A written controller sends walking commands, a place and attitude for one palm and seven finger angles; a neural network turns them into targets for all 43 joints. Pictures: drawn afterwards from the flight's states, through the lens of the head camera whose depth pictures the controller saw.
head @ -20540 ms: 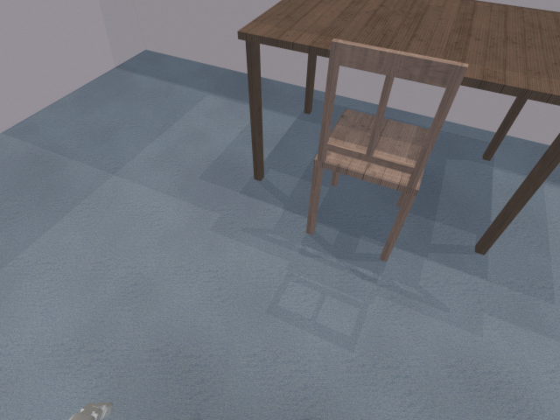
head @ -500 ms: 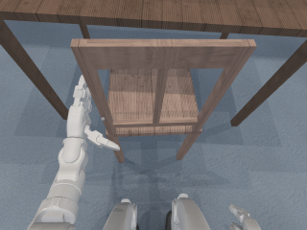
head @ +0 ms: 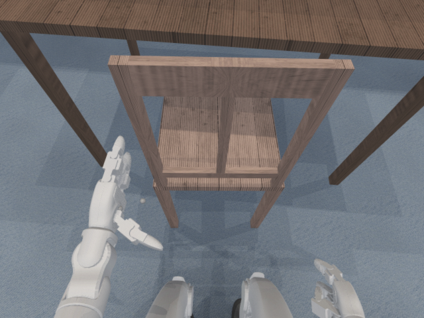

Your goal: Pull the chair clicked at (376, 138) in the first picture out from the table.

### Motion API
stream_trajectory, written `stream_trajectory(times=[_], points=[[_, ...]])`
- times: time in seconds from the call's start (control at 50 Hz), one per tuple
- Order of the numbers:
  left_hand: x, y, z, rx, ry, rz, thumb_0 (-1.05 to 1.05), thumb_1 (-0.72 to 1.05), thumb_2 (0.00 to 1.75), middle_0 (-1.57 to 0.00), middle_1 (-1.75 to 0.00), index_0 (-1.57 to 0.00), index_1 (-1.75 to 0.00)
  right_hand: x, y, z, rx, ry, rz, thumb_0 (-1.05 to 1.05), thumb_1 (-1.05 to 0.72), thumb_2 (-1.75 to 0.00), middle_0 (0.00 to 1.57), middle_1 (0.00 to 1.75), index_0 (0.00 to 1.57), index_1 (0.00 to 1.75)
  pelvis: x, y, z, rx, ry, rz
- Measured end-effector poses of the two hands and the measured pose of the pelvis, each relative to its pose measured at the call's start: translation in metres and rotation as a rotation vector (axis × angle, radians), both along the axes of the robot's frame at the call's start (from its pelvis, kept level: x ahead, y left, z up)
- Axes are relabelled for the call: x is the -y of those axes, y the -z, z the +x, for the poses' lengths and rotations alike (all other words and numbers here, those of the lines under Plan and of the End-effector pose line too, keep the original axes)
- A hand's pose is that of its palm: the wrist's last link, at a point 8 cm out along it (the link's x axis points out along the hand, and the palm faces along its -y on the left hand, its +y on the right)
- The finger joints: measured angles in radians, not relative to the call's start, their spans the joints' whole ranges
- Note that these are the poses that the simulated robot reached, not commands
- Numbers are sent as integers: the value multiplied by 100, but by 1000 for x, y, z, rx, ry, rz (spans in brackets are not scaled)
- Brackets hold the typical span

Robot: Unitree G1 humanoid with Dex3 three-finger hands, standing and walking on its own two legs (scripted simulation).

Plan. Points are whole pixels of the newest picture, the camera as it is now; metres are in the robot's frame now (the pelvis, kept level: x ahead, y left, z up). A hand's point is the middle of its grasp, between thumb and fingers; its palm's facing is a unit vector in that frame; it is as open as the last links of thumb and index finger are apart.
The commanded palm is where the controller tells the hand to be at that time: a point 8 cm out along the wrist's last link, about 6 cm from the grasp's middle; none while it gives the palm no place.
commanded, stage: aim the fingers beside a spindle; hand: left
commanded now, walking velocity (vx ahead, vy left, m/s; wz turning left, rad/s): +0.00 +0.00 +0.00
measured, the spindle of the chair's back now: (223, 140) +0.47 +0.00 +0.00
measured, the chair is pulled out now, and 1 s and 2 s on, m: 0.03 0.03 0.03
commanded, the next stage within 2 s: push the fingers through the gap in 1.94 s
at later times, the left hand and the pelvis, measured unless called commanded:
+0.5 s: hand (144, 190) +0.34 +0.14 +0.01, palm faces -0.05 -1.00 -0.04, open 17.1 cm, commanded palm +0.32 +0.20 +0.02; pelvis +0.00 +0.00 +0.00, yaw +0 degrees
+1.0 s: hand (146, 180) +0.36 +0.14 +0.01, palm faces -0.07 -1.00 -0.02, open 16.9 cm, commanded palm +0.34 +0.19 +0.02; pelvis +0.00 +0.01 +0.00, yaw +0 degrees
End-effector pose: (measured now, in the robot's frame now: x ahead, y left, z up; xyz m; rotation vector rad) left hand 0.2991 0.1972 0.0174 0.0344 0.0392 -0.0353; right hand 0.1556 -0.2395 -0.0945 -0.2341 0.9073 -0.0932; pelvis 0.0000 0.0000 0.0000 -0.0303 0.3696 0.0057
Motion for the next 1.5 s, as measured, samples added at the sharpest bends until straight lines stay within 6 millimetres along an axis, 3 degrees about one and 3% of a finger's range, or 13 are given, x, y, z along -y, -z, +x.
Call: stream_trajectory(times=[0.2,0.58,1.08,1.5], points=[[-1,0,13,30,19,4,-2,-54,23,-2,-2,-1,-2,7,5,1,24,-4,-23,1,-91,-90,20,30,21,30,3,8,-4,-8,-5,-1],[-2,0,27,15,21,1,-2,-51,29,-6,-7,-5,-7,7,7,-19,-24,27,-26,1,-91,-90,20,30,21,30,-1,5,-2,-17,2,-2],[0,1,43,7,26,-8,-2,-50,30,-6,-8,-6,-8,-2,6,-16,-48,28,-18,0,-91,-90,20,30,21,30,-9,2,2,-24,5,-6],[-1,2,55,8,21,-6,-2,-50,30,-6,-8,-6,-8,2,8,-26,-82,45,-23,0,-91,-90,20,30,21,30,-7,2,2,-29,8,-5]])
